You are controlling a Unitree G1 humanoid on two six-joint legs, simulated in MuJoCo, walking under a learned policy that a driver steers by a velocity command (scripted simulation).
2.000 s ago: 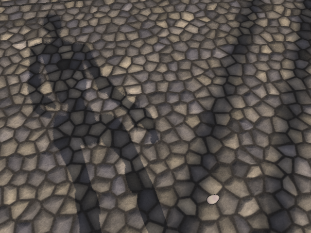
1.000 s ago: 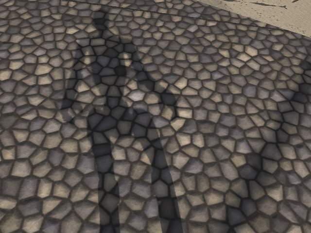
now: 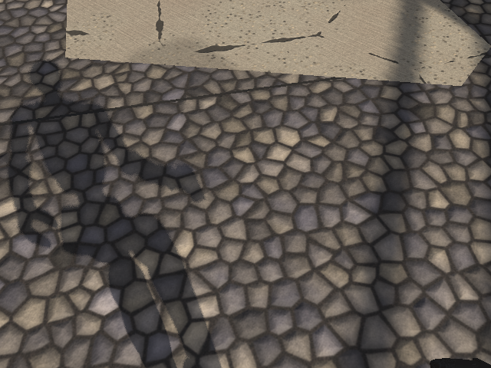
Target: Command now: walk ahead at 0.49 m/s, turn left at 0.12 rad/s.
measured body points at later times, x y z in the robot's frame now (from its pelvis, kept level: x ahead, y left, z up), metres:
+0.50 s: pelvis +0.30 +0.05 +0.01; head +0.33 +0.07 +0.45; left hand +0.47 +0.33 -0.07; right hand +0.40 -0.23 -0.10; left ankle +0.21 +0.12 -0.74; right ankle +0.51 -0.07 -0.70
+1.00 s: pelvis +0.56 +0.11 +0.00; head +0.59 +0.13 +0.45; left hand +0.41 +0.36 -0.12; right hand +0.87 +0.03 -0.07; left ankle +0.63 +0.32 -0.70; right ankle +0.52 -0.04 -0.74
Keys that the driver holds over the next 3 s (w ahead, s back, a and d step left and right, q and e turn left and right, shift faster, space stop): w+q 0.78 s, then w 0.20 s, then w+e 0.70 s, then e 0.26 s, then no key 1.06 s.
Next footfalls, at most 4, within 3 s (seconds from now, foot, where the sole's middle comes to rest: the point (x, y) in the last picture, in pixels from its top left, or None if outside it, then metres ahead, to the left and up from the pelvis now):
0.08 left None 0.25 0.12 -0.77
0.60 right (286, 336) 0.56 -0.02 -0.77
1.08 left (160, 286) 0.68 0.34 -0.77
1.62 right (218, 191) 1.04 0.21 -0.77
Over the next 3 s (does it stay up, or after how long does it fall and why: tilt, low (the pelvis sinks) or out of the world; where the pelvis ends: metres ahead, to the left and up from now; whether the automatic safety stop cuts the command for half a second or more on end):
stays up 1.15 0.27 0.00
